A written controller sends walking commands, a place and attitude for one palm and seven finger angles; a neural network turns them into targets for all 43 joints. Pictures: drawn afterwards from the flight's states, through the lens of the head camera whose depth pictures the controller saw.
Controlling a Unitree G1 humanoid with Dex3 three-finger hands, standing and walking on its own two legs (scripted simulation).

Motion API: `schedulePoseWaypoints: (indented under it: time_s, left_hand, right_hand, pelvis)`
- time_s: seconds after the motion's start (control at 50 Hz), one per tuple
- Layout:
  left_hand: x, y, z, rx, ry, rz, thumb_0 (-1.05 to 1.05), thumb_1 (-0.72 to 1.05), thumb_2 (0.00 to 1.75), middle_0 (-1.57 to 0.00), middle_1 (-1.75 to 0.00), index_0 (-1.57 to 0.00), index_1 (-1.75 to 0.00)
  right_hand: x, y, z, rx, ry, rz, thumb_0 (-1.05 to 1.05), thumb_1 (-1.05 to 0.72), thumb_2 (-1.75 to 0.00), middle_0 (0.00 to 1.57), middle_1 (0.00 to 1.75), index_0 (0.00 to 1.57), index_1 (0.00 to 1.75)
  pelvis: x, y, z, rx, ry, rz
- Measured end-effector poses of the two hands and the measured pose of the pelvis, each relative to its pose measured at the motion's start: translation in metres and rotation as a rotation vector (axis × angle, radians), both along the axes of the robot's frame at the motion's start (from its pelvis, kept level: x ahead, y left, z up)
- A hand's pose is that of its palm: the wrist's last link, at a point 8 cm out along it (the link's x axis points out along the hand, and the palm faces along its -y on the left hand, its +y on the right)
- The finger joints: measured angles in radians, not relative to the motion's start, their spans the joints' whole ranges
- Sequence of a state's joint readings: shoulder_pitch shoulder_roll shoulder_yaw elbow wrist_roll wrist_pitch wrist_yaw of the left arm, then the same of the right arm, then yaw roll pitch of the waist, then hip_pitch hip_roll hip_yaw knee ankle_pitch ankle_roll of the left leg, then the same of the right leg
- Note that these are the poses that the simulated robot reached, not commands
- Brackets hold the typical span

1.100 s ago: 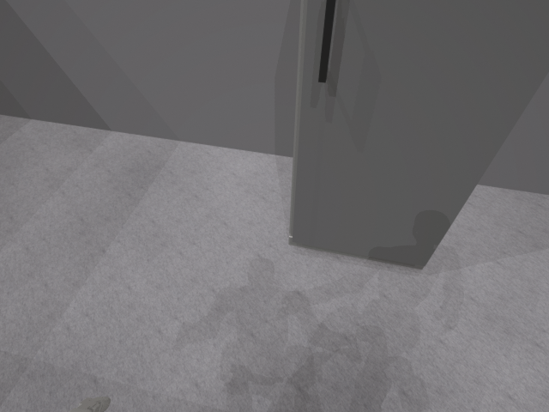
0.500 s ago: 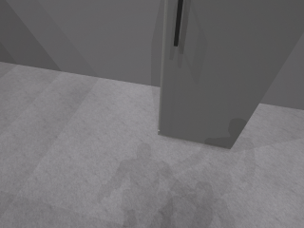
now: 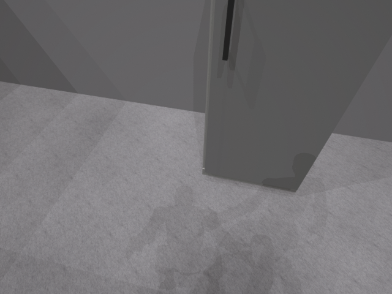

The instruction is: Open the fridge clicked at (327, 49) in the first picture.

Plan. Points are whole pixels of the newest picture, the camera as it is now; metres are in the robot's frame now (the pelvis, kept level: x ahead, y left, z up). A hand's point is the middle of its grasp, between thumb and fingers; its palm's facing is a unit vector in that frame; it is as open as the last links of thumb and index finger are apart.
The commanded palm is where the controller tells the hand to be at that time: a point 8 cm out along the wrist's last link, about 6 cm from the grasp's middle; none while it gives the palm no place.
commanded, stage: look at it before walking up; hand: left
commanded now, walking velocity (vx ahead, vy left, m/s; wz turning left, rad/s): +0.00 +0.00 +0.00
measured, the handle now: (229, 21) +0.85 -0.06 +0.19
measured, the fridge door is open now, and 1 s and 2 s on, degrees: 0 0 0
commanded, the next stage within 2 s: turn to face it in 0.34 s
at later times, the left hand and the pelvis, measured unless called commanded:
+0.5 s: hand out of the picture +0.08 +0.25 -0.15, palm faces -0.02 -0.94 -0.34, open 7.4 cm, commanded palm none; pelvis +0.01 +0.00 +0.00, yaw +0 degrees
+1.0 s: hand out of the picture +0.06 +0.18 -0.18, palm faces -0.12 -0.97 -0.22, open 7.4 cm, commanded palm none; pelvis -0.01 +0.00 -0.01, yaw -6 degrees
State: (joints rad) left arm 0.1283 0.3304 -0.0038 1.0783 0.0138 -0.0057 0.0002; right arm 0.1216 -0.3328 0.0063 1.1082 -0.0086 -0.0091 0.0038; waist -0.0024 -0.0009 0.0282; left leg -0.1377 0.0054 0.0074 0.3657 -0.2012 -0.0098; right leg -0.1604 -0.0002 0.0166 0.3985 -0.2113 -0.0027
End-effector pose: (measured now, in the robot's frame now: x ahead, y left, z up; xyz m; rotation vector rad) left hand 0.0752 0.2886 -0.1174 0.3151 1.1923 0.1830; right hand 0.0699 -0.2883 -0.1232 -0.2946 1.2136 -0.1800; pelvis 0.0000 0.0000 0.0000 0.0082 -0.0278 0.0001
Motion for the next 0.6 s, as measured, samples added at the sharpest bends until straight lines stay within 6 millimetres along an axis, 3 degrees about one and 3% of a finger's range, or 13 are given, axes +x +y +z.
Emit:
schedulePoseWaypoints:
  time_s: [0.6]
  left_hand:
    - [0.002,0.003,-0.001,0.008,0.024,0.004,0.00,0.91,0.89,-0.20,-0.30,-0.20,-0.30]
  right_hand:
    - [0.016,-0.003,0.003,-0.011,-0.020,-0.004,0.00,-0.91,-0.90,0.20,0.30,0.20,0.30]
  pelvis:
    - [0.007,-0.001,0.000,-0.002,0.001,-0.018]
